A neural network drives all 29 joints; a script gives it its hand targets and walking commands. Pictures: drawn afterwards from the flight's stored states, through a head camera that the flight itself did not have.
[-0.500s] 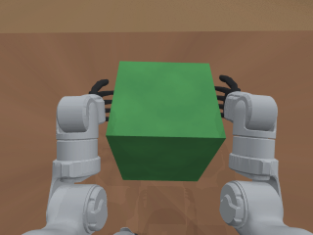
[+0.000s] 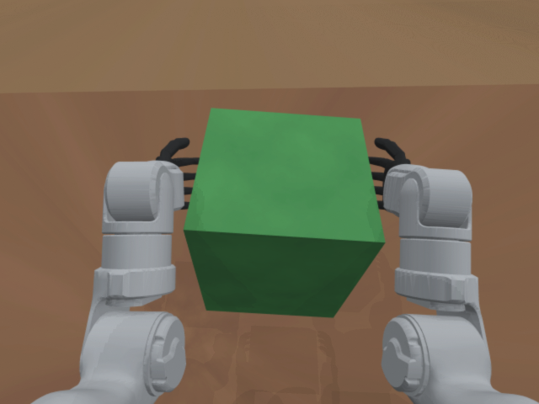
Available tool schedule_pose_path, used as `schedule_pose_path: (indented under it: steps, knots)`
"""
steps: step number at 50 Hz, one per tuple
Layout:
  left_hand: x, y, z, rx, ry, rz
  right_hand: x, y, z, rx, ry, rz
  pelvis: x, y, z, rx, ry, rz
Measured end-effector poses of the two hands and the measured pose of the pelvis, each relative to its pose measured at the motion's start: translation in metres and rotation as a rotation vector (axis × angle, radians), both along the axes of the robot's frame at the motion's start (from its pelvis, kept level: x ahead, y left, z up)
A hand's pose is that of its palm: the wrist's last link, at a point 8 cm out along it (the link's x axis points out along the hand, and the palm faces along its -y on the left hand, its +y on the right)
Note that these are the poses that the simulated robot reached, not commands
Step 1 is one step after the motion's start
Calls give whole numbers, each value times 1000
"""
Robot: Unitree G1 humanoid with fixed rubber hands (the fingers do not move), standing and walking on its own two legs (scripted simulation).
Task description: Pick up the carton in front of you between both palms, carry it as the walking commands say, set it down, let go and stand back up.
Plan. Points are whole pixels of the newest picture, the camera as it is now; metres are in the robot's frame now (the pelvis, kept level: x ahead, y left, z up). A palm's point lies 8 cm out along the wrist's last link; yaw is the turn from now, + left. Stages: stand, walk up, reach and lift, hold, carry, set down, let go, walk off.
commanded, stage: carry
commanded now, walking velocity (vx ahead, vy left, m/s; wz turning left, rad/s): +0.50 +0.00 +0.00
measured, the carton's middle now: (277, 221) +0.39 +0.00 +0.09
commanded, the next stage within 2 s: none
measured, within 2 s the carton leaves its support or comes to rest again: neither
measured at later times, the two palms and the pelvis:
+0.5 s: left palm (191, 75) +0.67 +0.16 +0.19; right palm (349, 79) +0.65 -0.14 +0.19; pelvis +0.29 +0.03 +0.04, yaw -1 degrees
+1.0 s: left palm (211, 9) +0.93 +0.15 +0.22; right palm (335, 7) +0.96 -0.15 +0.23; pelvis +0.57 -0.01 +0.08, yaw +0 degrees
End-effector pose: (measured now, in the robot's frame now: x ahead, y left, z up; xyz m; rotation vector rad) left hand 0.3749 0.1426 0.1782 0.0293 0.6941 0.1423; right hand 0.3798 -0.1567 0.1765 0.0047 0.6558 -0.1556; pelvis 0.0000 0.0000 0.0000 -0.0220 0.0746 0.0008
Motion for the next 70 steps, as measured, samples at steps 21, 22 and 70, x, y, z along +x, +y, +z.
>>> schedule_pose_path:
  steps: [21,22,70]
  knots:
    - [245,23,16,-29,3,-21,242,24,28,-11,4,-5,246,25,22,51,0,-23]
    - [258,22,13,-32,22,-34,250,23,24,-19,23,-16,257,28,25,47,-2,-23]
    - [819,6,64,-39,87,-72,789,8,68,-35,103,-74,805,31,98,22,3,-23]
